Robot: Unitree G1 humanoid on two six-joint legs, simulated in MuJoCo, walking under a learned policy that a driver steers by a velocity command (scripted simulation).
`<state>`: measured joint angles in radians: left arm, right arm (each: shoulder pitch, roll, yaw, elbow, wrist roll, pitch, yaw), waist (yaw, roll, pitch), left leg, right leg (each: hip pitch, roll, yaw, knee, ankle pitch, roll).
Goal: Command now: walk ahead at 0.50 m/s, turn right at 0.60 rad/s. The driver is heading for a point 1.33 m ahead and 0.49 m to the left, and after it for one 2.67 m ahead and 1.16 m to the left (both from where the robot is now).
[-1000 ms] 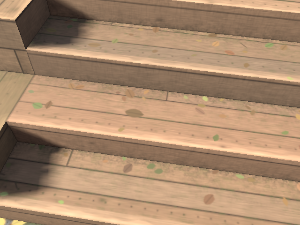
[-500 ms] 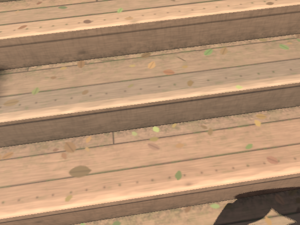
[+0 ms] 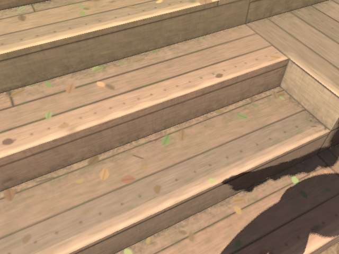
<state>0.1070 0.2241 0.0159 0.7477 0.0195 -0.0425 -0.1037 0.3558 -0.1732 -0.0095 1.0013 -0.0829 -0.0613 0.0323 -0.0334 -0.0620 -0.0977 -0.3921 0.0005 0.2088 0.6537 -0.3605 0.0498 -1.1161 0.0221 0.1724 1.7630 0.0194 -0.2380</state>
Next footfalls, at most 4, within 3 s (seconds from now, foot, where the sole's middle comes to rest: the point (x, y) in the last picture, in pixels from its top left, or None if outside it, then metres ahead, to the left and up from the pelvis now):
0.34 right None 0.44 -0.17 -0.60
0.82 left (149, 181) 0.66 0.07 -0.45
1.32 right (184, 72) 1.05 -0.07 -0.30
1.98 left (82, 20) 1.18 0.32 -0.15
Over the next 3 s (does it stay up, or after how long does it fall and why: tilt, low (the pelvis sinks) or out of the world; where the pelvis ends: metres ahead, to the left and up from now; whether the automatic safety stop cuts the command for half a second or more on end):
stays up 1.40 0.43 0.75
